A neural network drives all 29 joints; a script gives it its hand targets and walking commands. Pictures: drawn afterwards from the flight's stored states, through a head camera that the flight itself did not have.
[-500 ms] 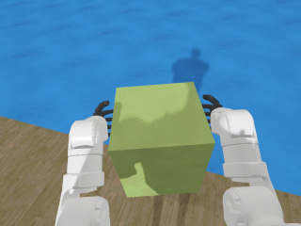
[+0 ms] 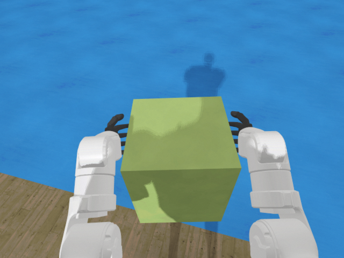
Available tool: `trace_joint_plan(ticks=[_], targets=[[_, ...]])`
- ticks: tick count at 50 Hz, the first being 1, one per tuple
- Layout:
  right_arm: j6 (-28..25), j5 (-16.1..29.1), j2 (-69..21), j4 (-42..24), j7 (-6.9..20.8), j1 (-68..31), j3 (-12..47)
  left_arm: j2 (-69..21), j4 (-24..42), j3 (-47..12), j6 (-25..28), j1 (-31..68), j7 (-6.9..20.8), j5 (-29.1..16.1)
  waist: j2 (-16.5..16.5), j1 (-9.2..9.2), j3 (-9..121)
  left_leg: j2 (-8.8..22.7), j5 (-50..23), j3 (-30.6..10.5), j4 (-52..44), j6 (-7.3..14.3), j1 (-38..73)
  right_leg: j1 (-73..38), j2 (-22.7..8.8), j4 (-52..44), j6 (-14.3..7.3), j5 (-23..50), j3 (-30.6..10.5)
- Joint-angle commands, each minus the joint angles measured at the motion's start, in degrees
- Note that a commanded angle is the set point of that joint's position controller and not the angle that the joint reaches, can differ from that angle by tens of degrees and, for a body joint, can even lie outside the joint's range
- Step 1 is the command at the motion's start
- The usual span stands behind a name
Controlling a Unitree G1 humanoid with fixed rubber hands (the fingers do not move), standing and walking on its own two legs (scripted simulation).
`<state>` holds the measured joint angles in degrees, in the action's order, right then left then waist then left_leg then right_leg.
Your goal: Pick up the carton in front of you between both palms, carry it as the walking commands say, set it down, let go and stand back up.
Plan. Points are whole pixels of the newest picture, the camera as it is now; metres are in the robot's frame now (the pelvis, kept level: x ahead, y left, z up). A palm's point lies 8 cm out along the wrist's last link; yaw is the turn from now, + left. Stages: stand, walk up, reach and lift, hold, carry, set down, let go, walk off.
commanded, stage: carry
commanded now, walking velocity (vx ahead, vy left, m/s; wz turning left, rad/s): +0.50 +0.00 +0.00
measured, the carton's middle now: (178, 162) +0.34 +0.01 +0.03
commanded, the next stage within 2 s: none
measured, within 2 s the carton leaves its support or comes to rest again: neither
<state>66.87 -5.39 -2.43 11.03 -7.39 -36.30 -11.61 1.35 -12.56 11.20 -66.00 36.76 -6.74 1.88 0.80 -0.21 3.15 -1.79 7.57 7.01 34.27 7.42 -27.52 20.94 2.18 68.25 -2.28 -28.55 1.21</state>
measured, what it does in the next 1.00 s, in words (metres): goes down: right foot, then left foot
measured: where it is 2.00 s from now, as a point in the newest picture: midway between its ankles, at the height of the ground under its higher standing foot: (174, 130)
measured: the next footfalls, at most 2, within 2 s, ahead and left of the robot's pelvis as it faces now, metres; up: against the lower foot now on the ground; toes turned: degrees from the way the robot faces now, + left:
right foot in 0.42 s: +0.41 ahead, -0.09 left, -0.02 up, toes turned -4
left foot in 0.94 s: +0.72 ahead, +0.07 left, -0.03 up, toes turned +6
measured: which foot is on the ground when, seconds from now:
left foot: down 0.00-0.42, up 0.44-0.92, down 0.94-1.00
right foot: up 0.00-0.40, down 0.42-0.96, up 0.98-1.00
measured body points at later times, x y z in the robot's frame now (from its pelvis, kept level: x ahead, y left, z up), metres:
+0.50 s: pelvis +0.29 -0.03 -0.03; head +0.30 -0.04 +0.42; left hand +0.66 +0.12 +0.09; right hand +0.66 -0.19 +0.08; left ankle +0.12 +0.06 -0.66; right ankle +0.38 -0.09 -0.75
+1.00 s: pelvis +0.58 +0.00 -0.03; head +0.60 +0.00 +0.42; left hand +0.95 +0.16 +0.08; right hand +0.95 -0.15 +0.09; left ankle +0.68 +0.06 -0.75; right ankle +0.40 -0.09 -0.69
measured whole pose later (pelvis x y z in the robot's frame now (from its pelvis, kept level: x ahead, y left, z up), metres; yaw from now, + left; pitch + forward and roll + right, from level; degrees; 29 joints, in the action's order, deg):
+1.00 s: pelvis +0.58 +0.00 -0.03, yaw +0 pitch +4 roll +1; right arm 67.7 -5.1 -2.3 7.2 -7.8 -37.8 -11.5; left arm 1.0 -7.8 12.3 -67.1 37.5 -6.9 2.2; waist 1.6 0.4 3.4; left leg -1.4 8.0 9.0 32.0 5.7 -29.3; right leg 12.7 0.8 55.1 -1.4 -27.9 2.8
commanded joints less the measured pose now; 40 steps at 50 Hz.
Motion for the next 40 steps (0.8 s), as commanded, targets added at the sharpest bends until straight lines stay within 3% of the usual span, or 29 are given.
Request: trace_joint_plan(ticks=[1, 4, 9, 13, 17, 19, 20, 21, 22, 23, 24, 25, 26, 27, 29, 33, 40], targets=[[-2.1, 27.2, -62.7, -11.7, 13.9, -45.4, 36.2, -69.0, 11.2, -36.9, 1.1, 45.2, 13.2, -25.0, -4.3, -2.13, 25.3, 18.1, -11.2, -26.7, -11.7, 5.8, 33.7, 21.5, -4.8, 1.9, 0.4, 4.5, -3.2], [-2.2, 29.9, -63.6, -16.2, 13.5, -45.9, 38.6, -68.1, 14.1, -37.1, 1.1, 41.3, 11.4, -23.6, -6.1, -1.73, 26.6, 16.6, -14.9, -21.3, -12.7, 5.3, 31.2, 18.2, -5.2, -4.6, 2.0, 7.1, -1.3], [-1.5, 30.0, -60.7, -18.8, 13.8, -42.6, 40.1, -64.0, 16.8, -38.0, 0.7, 37.7, 9.8, -20.8, -7.2, -3.41, 26.1, 14.4, -29.8, -15.6, -10.4, 4.8, 37.3, 23.6, -5.1, -14.8, 2.3, 15.9, 1.0], [-0.5, 28.9, -58.2, -15.8, 14.4, -39.6, 40.0, -60.9, 15.2, -38.0, -0.5, 35.4, 10.0, -19.0, -7.7, -4.21, 23.0, 11.5, -34.4, -11.7, -9.1, 3.2, 38.9, 21.9, -3.3, -27.0, 1.2, 26.2, 3.4], [-0.1, 27.0, -57.2, -9.7, 14.9, -37.4, 38.3, -59.5, 10.1, -36.4, -1.6, 34.4, 11.4, -18.3, -8.1, -5.27, 19.3, 10.2, -32.1, -8.8, -6.3, 1.3, 36.9, 13.5, -1.1, -41.1, -0.4, 34.1, 5.8], [-0.2, 26.7, -57.7, -6.8, 15.1, -38.0, 37.5, -59.0, 6.8, -34.3, -1.8, 33.9, 12.1, -17.7, -7.9, -2.65, 20.0, 9.9, -35.8, -6.5, 0.9, -0.9, 32.9, 1.1, 0.1, -46.2, -1.9, 35.7, 7.3], [-0.3, 27.1, -58.1, -5.4, 15.2, -38.6, 37.1, -58.7, 5.0, -32.9, -1.7, 33.4, 12.4, -17.3, -5.9, -0.06, 21.8, 8.4, -32.0, -3.7, 8.5, -2.6, 27.9, -9.1, -0.3, -47.6, -2.0, 37.4, 8.2], [-0.5, 27.1, -58.0, -4.3, 15.3, -39.5, 36.5, -58.4, 3.2, -31.5, -1.6, 32.4, 12.9, -16.9, -1.7, 2.13, 24.6, 6.9, -14.7, -3.1, 19.1, -3.8, 17.2, -21.4, -7.0, -42.9, -2.1, 41.4, 1.3], [-0.3, 27.0, -60.2, -2.6, 15.5, -39.7, 35.9, -57.4, 1.5, -29.8, -1.4, 32.7, 13.0, -16.4, 9.8, 1.05, 29.0, 2.2, 19.3, -3.6, 29.6, -5.1, 2.2, -36.0, -21.1, -34.4, -5.9, 60.0, -16.5], [-0.3, 26.8, -61.0, -1.8, 15.4, -40.3, 34.9, -57.5, 0.1, -29.3, -0.9, 32.6, 13.3, -16.0, 17.3, 3.01, 32.2, -2.3, 26.7, -6.4, 43.0, -6.0, -12.8, -43.8, -25.9, -40.1, -15.4, 36.9, -32.4], [-0.7, 27.2, -61.4, -3.3, 15.2, -42.6, 35.3, -60.4, 0.7, -29.8, -0.4, 33.0, 13.8, -17.7, 12.6, 3.77, 28.5, 0.7, 23.5, -8.4, 44.2, -5.2, -17.2, -38.8, -23.1, -44.6, -14.2, 25.2, -32.3], [-1.2, 27.6, -62.6, -4.7, 14.9, -45.2, 35.9, -63.3, 3.6, -31.1, 0.0, 36.6, 14.2, -19.8, 6.2, 2.32, 24.5, 2.2, 20.0, -8.2, 40.9, -4.7, -15.9, -31.7, -18.7, -46.8, -10.0, 24.5, -26.4], [-1.7, 27.9, -64.7, -6.1, 14.5, -46.1, 35.8, -64.8, 7.3, -33.0, 0.5, 42.3, 14.4, -21.5, 5.0, 2.15, 24.4, 3.4, 17.6, -8.0, 39.7, -5.0, -15.4, -29.1, -20.0, -46.7, -10.4, 28.2, -24.4], [-1.9, 28.1, -65.0, -7.9, 13.8, -46.7, 35.8, -67.0, 9.4, -34.4, 0.8, 44.7, 14.5, -23.5, 2.8, 1.85, 24.3, 5.0, 15.7, -8.4, 37.3, -5.4, -13.4, -25.5, -19.2, -47.7, -9.9, 27.1, -22.0], [-2.2, 27.8, -65.6, -10.3, 12.6, -45.1, 36.1, -68.7, 13.5, -36.2, 1.2, 46.5, 14.1, -25.9, 2.5, 1.34, 25.0, 5.4, 13.1, -7.3, 33.5, -6.4, -10.8, -22.2, -17.2, -49.6, -9.0, 25.6, -17.6], [-2.5, 25.7, -63.8, -12.4, 10.8, -40.2, 37.0, -67.6, 15.8, -37.6, 1.0, 42.5, 13.8, -26.5, 4.1, 2.16, 25.9, 6.1, 9.2, -5.5, 26.4, -7.4, -16.6, -28.0, -16.4, -47.7, -9.8, 39.8, -12.1], [-1.3, 24.2, -58.5, -15.3, 10.3, -38.7, 39.3, -62.6, 17.1, -38.5, -0.2, 39.0, 13.9, -24.9, 5.4, 4.13, 22.0, 3.9, -2.5, -1.8, 9.7, -6.0, -17.4, -34.0, -12.7, -45.0, -8.2, 54.5, -5.4]])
